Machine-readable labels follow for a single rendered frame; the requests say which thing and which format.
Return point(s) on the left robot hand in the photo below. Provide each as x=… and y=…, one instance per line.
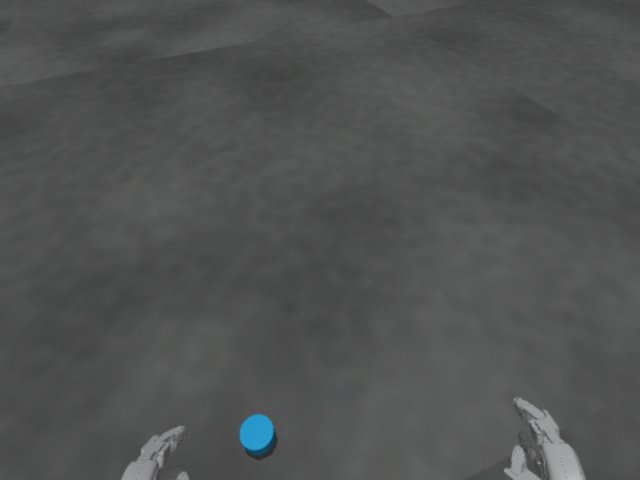
x=154, y=455

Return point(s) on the right robot hand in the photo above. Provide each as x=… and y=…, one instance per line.
x=554, y=459

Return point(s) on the tin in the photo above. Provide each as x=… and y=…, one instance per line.
x=257, y=434

